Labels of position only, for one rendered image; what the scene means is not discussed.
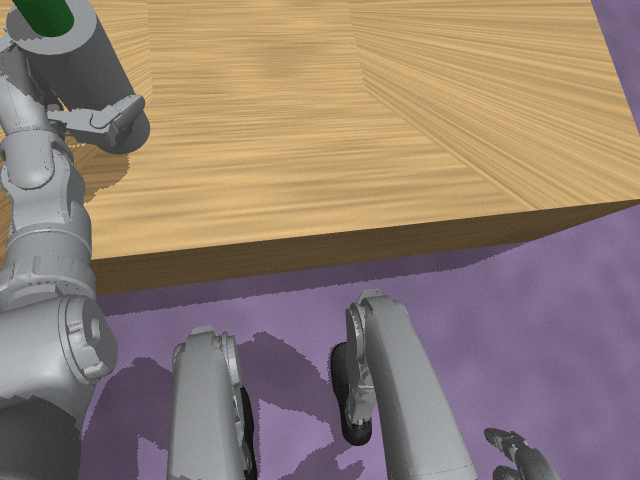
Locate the left robot hand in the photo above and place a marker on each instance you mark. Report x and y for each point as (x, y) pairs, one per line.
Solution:
(28, 103)

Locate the bottle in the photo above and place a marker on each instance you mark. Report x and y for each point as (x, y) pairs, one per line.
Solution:
(65, 42)

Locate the right robot hand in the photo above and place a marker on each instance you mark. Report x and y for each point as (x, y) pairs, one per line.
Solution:
(531, 463)

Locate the right robot foot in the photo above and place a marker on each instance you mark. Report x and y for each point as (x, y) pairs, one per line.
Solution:
(356, 435)

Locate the left robot arm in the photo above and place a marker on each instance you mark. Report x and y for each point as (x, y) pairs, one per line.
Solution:
(55, 344)

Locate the left robot foot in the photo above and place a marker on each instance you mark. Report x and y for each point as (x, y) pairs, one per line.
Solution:
(251, 472)

